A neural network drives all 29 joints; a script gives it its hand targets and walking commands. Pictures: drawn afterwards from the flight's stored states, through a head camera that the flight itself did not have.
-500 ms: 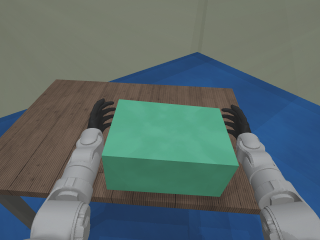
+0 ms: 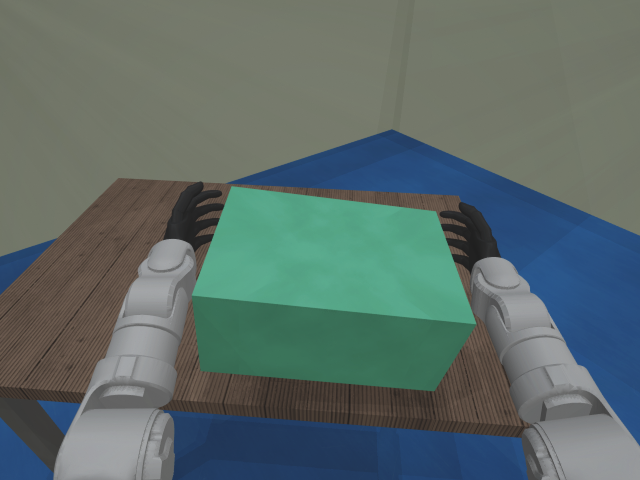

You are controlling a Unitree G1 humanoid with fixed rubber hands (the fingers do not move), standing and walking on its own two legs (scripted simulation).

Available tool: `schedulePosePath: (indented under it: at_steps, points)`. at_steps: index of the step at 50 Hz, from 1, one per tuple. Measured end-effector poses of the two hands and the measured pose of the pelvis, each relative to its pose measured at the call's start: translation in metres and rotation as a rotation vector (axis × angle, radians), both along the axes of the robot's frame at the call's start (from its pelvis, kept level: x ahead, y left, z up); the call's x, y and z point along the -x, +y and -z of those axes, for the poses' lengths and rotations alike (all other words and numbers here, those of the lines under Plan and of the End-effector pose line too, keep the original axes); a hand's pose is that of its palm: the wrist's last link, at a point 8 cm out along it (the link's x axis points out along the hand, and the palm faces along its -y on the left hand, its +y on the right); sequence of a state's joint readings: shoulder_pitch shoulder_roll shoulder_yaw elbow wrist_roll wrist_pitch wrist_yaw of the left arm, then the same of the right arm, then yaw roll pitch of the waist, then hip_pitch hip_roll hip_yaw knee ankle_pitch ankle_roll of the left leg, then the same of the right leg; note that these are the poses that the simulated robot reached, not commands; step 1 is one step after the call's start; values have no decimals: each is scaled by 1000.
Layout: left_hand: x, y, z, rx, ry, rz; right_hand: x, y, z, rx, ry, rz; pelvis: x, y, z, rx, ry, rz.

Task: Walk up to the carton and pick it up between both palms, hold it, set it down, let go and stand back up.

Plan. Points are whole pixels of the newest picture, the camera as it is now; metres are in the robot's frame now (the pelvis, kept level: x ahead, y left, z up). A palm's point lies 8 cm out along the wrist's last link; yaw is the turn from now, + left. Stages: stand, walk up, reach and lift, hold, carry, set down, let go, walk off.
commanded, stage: reach and lift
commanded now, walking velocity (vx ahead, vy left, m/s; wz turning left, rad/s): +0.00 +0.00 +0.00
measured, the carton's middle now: (328, 284) +0.35 +0.03 +0.11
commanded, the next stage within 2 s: hold in 1.12 s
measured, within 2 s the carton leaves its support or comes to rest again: neither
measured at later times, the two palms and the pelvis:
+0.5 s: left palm (187, 237) +0.36 +0.21 +0.17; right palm (487, 250) +0.37 -0.18 +0.16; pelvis +0.00 +0.00 +0.00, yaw +0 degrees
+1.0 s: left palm (180, 231) +0.35 +0.21 +0.19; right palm (495, 244) +0.36 -0.18 +0.18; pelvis -0.01 +0.00 +0.00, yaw +0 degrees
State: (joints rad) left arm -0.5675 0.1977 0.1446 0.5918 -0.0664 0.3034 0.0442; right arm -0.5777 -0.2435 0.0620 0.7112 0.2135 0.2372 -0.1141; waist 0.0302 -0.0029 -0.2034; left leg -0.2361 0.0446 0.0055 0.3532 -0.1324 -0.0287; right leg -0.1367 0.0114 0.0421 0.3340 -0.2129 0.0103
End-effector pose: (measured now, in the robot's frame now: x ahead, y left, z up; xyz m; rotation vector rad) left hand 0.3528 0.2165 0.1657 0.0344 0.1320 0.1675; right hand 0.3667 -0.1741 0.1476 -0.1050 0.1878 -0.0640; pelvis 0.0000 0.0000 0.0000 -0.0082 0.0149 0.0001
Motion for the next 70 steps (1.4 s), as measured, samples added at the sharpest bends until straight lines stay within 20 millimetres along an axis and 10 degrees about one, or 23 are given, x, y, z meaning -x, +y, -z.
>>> schedulePosePath:
  at_steps: [70]
  points:
    - [8, -4, -24, 21, 37, 6, 8, -5, -38, -18, 21, 12, 6, 0, -1, -1, -21, 0]
